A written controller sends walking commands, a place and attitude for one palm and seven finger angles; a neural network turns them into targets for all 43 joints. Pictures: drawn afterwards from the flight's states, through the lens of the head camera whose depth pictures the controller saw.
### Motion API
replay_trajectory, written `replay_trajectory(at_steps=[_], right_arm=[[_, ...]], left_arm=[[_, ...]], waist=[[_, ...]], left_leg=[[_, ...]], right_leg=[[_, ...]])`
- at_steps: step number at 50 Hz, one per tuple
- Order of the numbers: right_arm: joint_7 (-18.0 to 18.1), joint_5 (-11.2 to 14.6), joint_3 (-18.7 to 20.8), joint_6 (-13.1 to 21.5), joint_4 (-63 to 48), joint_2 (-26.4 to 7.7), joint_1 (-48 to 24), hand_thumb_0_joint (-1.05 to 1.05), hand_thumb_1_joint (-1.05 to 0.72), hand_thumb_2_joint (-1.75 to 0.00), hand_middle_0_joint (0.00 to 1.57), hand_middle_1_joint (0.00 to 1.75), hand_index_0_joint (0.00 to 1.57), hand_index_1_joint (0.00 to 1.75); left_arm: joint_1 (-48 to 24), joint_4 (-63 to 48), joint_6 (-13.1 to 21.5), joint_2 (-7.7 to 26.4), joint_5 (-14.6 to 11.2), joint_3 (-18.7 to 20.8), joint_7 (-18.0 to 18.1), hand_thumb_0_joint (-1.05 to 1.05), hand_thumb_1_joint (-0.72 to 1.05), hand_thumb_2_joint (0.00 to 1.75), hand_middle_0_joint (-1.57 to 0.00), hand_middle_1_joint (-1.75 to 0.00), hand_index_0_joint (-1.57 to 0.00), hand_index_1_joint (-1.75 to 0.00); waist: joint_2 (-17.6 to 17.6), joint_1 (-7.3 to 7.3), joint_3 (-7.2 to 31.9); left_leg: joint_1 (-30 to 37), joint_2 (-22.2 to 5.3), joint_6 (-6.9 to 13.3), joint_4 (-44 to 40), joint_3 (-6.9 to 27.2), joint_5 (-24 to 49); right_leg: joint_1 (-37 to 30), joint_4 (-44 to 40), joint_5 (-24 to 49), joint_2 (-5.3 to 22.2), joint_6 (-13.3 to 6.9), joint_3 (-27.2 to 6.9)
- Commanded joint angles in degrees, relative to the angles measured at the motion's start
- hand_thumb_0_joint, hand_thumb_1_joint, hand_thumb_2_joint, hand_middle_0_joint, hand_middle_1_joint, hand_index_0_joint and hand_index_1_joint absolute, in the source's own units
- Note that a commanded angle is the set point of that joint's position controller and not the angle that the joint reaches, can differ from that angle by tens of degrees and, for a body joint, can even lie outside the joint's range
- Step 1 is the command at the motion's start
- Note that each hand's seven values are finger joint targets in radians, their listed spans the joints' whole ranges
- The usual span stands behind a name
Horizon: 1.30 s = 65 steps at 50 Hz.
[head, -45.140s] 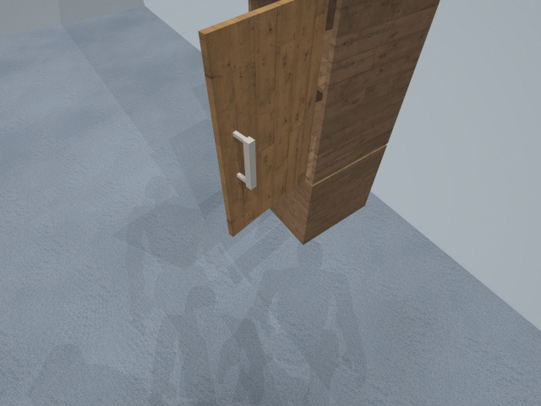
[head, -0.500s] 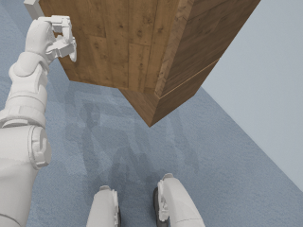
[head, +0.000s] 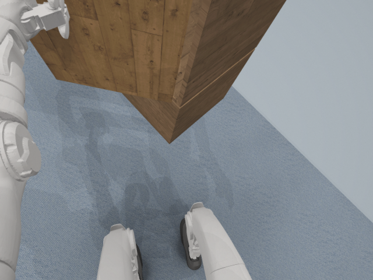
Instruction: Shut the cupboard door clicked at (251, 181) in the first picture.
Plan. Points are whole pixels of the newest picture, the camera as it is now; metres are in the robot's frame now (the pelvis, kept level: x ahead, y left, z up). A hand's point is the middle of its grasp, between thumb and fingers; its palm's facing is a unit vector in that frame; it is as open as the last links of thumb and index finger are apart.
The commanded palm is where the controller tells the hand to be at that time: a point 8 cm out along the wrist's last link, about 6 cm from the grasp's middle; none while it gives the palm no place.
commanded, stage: push the door shut along its arc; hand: left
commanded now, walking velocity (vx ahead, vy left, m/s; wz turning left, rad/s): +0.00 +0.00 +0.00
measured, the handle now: out of the picture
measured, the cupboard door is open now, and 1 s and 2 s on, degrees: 38 32 32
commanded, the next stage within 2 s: pull the fist back off the door in 0.06 s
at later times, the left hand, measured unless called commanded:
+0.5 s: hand (77, 9) +0.61 +0.10 +0.09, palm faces +0.05 -1.00 -0.04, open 3.0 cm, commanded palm +0.57 +0.13 +0.09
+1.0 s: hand (82, 50) +0.52 +0.10 +0.09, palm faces +0.05 -1.00 -0.03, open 3.1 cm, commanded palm +0.50 +0.14 +0.09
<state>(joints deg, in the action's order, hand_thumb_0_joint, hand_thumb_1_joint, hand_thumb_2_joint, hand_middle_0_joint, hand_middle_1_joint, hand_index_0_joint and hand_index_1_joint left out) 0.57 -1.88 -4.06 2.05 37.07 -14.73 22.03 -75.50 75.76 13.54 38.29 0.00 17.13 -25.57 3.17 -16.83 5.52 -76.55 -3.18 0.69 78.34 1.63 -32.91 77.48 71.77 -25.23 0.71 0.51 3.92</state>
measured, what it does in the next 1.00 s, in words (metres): stands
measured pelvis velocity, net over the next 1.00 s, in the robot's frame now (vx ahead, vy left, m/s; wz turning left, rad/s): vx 0.03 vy -0.01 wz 0.03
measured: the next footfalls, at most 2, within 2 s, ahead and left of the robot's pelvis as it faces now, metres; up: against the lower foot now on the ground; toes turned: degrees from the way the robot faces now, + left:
none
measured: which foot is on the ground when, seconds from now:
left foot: down 0.00-1.00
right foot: down 0.00-1.00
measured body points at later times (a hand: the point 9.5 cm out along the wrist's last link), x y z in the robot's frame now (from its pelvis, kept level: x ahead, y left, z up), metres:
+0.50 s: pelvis +0.00 +0.00 +0.01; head +0.19 +0.01 +0.41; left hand +0.60 +0.15 +0.09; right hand -0.05 -0.24 -0.09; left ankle +0.02 +0.11 -0.60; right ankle +0.07 -0.13 -0.60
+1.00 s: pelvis +0.03 -0.01 +0.04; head +0.17 +0.00 +0.47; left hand +0.51 +0.15 +0.09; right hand +0.06 -0.28 -0.08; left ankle +0.02 +0.11 -0.60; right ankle +0.07 -0.13 -0.60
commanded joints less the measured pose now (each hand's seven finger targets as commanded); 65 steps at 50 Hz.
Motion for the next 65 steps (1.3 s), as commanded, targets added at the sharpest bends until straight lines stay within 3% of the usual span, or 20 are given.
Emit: replay_trajectory(at_steps=[1,8,9,12,14,16,18,20,23,27,35,38,40,43,46,50,53,58,62,65], right_arm=[[1.5,-0.2,4.8,1.6,-0.4,-12.5,13.8,0.0,-0.9,-0.9,0.2,0.3,0.2,0.3],[1.8,-0.5,4.3,2.8,1.1,-12.6,13.9,0.0,-0.9,-0.9,0.2,0.3,0.2,0.3],[1.0,-1.7,3.2,2.9,-1.4,-11.7,16.9,0.0,-0.9,-0.9,0.2,0.3,0.2,0.3],[-1.9,-3.1,4.1,2.3,-1.8,-10.9,16.6,0.0,-0.9,-0.9,0.2,0.3,0.2,0.3],[-3.7,-4.5,4.3,2.0,-1.7,-10.7,16.8,0.0,-0.9,-0.9,0.2,0.3,0.2,0.3],[-5.0,-4.8,5.0,0.9,-1.6,-10.8,17.4,0.0,-0.9,-0.9,0.2,0.3,0.2,0.3],[-5.4,-4.4,5.5,-0.3,-1.6,-11.1,17.5,0.0,-0.9,-0.9,0.2,0.3,0.2,0.3],[-5.2,-3.5,5.4,-1.1,-2.0,-11.0,16.6,0.0,-0.9,-0.9,0.2,0.3,0.2,0.3],[-4.4,-3.0,5.1,-1.4,-3.0,-11.0,16.2,0.0,-0.9,-0.9,0.2,0.3,0.2,0.3],[-4.4,-2.8,5.4,-1.5,-3.5,-10.0,15.6,0.0,-0.9,-0.9,0.2,0.3,0.2,0.3],[-4.4,-2.2,7.0,-2.5,-3.4,-9.3,14.3,0.0,-0.9,-0.9,0.2,0.3,0.2,0.3],[-4.0,-2.2,7.4,-2.6,-3.8,-9.1,13.3,0.0,-0.9,-0.9,0.2,0.3,0.2,0.3],[-4.2,-2.1,7.9,-2.6,-3.7,-8.6,12.3,0.0,-0.9,-0.9,0.2,0.3,0.2,0.3],[-4.0,-1.8,8.3,-3.0,-3.3,-8.5,11.3,0.0,-0.9,-0.9,0.2,0.3,0.2,0.3],[-3.6,-1.5,8.5,-3.4,-3.8,-8.6,9.2,0.0,-0.9,-0.9,0.2,0.3,0.2,0.3],[-3.0,-1.3,8.4,-3.3,-3.3,-8.2,7.2,0.0,-0.9,-0.9,0.2,0.3,0.2,0.3],[-2.5,-1.5,8.3,-3.2,-3.1,-8.4,6.6,0.0,-0.9,-0.9,0.2,0.3,0.2,0.3],[-2.2,-1.5,7.8,-3.1,-3.3,-8.5,5.8,0.0,-0.9,-0.9,0.2,0.3,0.2,0.3],[-2.4,-0.2,7.8,-3.7,-7.2,-8.0,4.7,0.0,-0.9,-0.9,0.2,0.3,0.2,0.3],[-1.9,1.1,7.9,-3.9,-9.3,-7.6,4.1,0.0,-0.9,-0.9,0.2,0.3,0.2,0.3]], left_arm=[[-34.0,-14.3,3.0,8.9,-1.8,0.1,-0.6,0.0,0.9,0.9,-1.3,-1.5,-1.3,-1.5],[-39.1,-12.4,1.3,6.6,-1.1,-2.3,-0.7,0.0,0.9,0.9,-1.3,-1.5,-1.3,-1.5],[-37.4,-13.4,0.8,9.3,-4.7,9.0,9.9,0.0,0.9,0.9,-1.3,-1.5,-1.3,-1.5],[-32.4,-12.3,1.3,0.6,-2.7,6.9,23.5,0.0,0.9,0.9,-1.3,-1.5,-1.3,-1.5],[-32.6,-13.9,4.9,0.7,2.5,6.0,31.2,0.0,0.9,0.9,-1.3,-1.5,-1.3,-1.5],[-32.4,-14.9,7.6,1.2,7.9,3.1,33.4,0.0,0.9,0.9,-1.3,-1.5,-1.3,-1.5],[-32.4,-15.4,8.9,1.7,8.9,2.1,32.1,0.0,0.9,0.9,-1.3,-1.5,-1.3,-1.5],[-30.4,-13.7,8.3,0.5,6.8,1.6,29.6,0.0,0.9,0.9,-1.3,-1.5,-1.3,-1.5],[-27.7,-15.7,8.7,4.3,3.3,6.3,27.6,0.0,0.9,0.9,-1.3,-1.5,-1.3,-1.5],[-18.8,-16.7,11.1,1.2,2.0,6.3,27.7,0.0,0.9,0.9,-1.3,-1.5,-1.3,-1.5],[-8.0,-17.1,14.5,-9.2,-0.2,2.0,27.9,0.0,0.9,0.9,-1.3,-1.5,-1.3,-1.5],[-6.5,-21.9,17.0,-8.0,-0.5,3.3,28.3,0.0,0.9,0.9,-1.3,-1.5,-1.3,-1.5],[-4.7,-24.7,18.9,-12.0,-0.3,0.4,28.4,0.0,0.9,0.9,-1.3,-1.5,-1.3,-1.5],[-2.5,-25.0,19.8,-15.5,-0.7,-2.5,28.5,0.0,0.9,0.9,-1.3,-1.5,-1.3,-1.5],[0.2,-25.4,19.8,-15.2,-1.0,-1.6,29.0,0.0,0.9,0.9,-1.3,-1.5,-1.3,-1.5],[-2.2,-26.3,21.0,-17.2,-0.8,-4.0,29.6,0.0,0.9,0.9,-1.3,-1.5,-1.3,-1.5],[-4.5,-24.8,21.4,-16.7,-0.5,-4.0,30.0,0.0,0.9,0.9,-1.3,-1.5,-1.3,-1.5],[-2.2,-21.2,20.8,-14.9,-0.7,-2.3,29.3,0.0,0.9,0.9,-1.3,-1.5,-1.3,-1.5],[11.1,-29.4,18.9,-12.7,-3.0,0.5,27.1,0.0,0.9,0.9,-1.3,-1.5,-1.3,-1.5],[19.0,-38.9,16.5,-13.6,-5.0,-0.5,25.4,0.0,0.9,0.9,-1.3,-1.5,-1.3,-1.5]], waist=[[12.9,-4.35,37.7],[15.8,-6.45,34.8],[17.3,-2.63,37.1],[12.0,-3.2,35.1],[14.1,-2.83,36.1],[15.0,-2.99,38.2],[15.1,-3.27,39.6],[13.3,-3.18,38.2],[11.5,-0.83,39.5],[7.8,1.1,37.8],[1.4,2.45,31.3],[2.1,4.29,33.8],[4.3,4.89,35.1],[3.0,4.33,33.2],[1.2,5.59,32.7],[1.6,4.59,30.7],[0.6,3.81,29.6],[0.1,4.8,31.5],[0.5,10.68,37.8],[-2.4,12.04,36.4]], left_leg=[[27.8,1.4,1.6,-7.1,3.8,24.1],[27.5,1.4,1.7,-6.5,4.1,22.0],[26.6,0.6,0.9,-8.2,5.5,22.2],[25.0,0.6,0.4,-9.3,5.3,20.6],[25.0,0.9,0.0,-9.0,5.0,20.9],[26.9,1.0,0.0,-9.4,4.5,21.8],[28.9,1.2,0.0,-10.2,4.4,22.4],[27.0,1.5,0.2,-11.5,3.7,19.4],[25.2,1.8,0.6,-13.0,2.8,18.7],[24.8,1.9,0.5,-14.1,1.6,21.3],[24.7,2.7,0.5,-16.3,-0.3,20.9],[26.7,3.0,0.4,-16.5,-0.9,22.6],[31.3,2.9,-0.1,-16.8,-0.5,26.1],[32.5,2.8,-0.2,-17.1,-0.6,26.4],[30.9,3.3,-0.1,-17.6,-1.1,23.9],[31.3,3.3,-0.2,-17.6,-0.9,22.6],[30.0,3.5,0.1,-17.4,-0.8,20.9],[29.0,3.7,0.0,-17.4,-0.5,20.9],[32.6,4.0,-0.3,-20.7,-2.3,24.8],[34.3,3.8,0.0,-24.2,-3.0,25.3]], right_leg=[[-14.8,-7.3,12.9,-3.1,-2.4,-0.5],[-10.0,-7.1,10.7,-3.5,-2.8,0.3],[-11.8,-7.2,10.8,-2.9,-2.6,0.2],[-12.6,-7.9,9.8,-2.7,-1.4,0.4],[-12.0,-7.3,9.4,-2.4,-1.3,0.3],[-13.7,-7.6,9.9,-2.3,-1.5,-0.1],[-15.8,-8.5,11.1,-2.4,-1.7,-0.4],[-19.0,-10.1,10.5,-2.5,-1.6,-0.8],[-25.0,-10.9,11.7,-2.6,-1.6,-1.5],[-29.1,-11.6,15.7,-2.6,-1.4,-1.8],[-32.1,-13.6,18.5,-2.3,-1.1,-2.3],[-34.6,-13.0,20.9,-2.0,-1.3,-2.7],[-33.3,-12.5,22.5,-1.8,-1.4,-2.2],[-32.9,-13.0,22.7,-1.7,-1.3,-2.0],[-34.9,-13.4,21.8,-1.5,-1.2,-2.4],[-32.9,-13.3,20.6,-1.2,-1.1,-2.4],[-32.4,-13.4,19.4,-1.1,-1.1,-2.6],[-33.9,-12.7,19.6,-1.0,-1.3,-2.7],[-44.6,-14.6,25.2,-1.1,-1.4,-3.4],[-50.3,-17.8,27.4,-1.4,-1.2,-3.4]])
